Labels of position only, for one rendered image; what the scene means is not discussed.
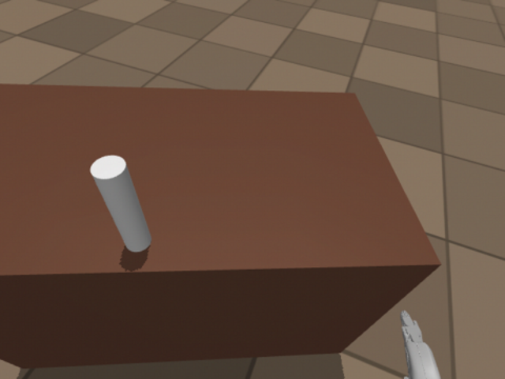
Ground can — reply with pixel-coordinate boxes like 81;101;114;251
90;156;152;252

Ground right robot hand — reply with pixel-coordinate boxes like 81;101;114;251
400;310;441;379

